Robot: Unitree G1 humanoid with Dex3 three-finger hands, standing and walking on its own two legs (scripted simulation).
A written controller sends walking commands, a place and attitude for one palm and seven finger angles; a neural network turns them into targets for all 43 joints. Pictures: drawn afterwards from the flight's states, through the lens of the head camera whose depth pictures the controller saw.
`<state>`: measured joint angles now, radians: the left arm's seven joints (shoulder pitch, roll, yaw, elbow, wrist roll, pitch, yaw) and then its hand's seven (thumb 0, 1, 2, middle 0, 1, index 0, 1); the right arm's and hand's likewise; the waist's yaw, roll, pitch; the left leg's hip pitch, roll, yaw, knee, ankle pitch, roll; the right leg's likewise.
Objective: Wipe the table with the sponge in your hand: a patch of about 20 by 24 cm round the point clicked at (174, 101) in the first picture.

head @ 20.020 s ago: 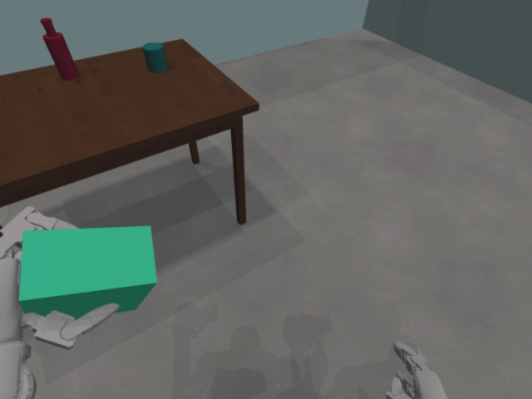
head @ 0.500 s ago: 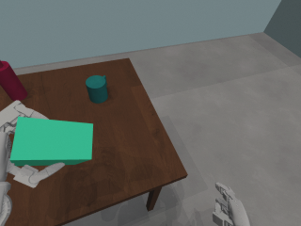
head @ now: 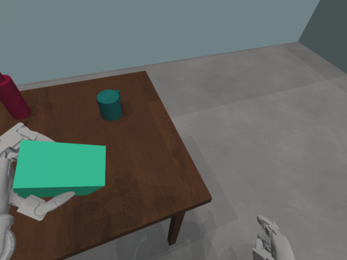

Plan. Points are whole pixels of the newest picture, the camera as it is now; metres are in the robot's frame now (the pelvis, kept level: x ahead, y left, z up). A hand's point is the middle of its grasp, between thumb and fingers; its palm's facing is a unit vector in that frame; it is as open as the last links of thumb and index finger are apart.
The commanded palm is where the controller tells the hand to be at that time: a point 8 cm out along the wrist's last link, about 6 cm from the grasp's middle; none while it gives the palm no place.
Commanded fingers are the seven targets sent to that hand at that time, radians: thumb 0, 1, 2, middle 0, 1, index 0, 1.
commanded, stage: shuffle to correct the standing spot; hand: left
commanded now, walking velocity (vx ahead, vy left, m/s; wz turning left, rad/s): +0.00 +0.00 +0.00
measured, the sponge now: (72, 172) +0.23 +0.21 +0.13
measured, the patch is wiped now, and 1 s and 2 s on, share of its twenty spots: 0.00 0.00 0.00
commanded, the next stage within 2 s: come to a stop and stand still in 0.76 s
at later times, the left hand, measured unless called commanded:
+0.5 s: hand (75, 171) +0.22 +0.19 +0.16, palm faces +0.32 -0.87 -0.38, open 10.6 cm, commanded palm +0.16 +0.23 +0.18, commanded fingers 0.00 0.10 1.30 -1.20 -1.60 -1.20 -1.60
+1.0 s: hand (128, 167) +0.24 +0.11 +0.16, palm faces +0.31 -0.86 -0.40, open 10.6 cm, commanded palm +0.18 +0.16 +0.18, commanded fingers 0.00 0.10 1.30 -1.20 -1.60 -1.20 -1.60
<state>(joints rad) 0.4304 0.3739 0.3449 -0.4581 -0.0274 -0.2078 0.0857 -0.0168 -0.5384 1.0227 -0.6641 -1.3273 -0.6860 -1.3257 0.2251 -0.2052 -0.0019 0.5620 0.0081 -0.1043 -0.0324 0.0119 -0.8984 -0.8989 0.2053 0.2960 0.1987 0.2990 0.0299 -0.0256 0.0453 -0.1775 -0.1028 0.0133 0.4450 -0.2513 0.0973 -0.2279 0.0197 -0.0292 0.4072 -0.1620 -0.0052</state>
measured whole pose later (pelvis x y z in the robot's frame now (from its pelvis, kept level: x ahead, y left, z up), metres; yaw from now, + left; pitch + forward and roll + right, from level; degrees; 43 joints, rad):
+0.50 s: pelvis -0.01 -0.04 +0.00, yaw -1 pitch -1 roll +0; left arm 0.43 0.38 0.35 -0.47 -0.05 -0.19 0.08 -0.02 -0.54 1.02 -0.66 -1.33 -0.69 -1.32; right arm 0.21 -0.18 0.00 0.56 0.01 -0.09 -0.01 0.01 -0.90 -0.90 0.21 0.30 0.20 0.30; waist 0.02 -0.04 0.04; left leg -0.19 -0.05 0.02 0.44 -0.24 0.05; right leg -0.25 0.07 -0.03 0.40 -0.15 -0.06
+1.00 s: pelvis +0.01 -0.12 +0.00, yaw -2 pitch +1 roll +0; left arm 0.47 0.39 0.35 -0.48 -0.07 -0.14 0.11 -0.02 -0.54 1.02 -0.66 -1.32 -0.69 -1.32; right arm 0.22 -0.22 -0.02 0.57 0.02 -0.05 -0.03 0.01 -0.90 -0.90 0.20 0.30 0.20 0.30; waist -0.01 -0.02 0.00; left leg -0.21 0.05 -0.01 0.46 -0.28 0.00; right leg -0.22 0.17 -0.06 0.32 -0.13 -0.09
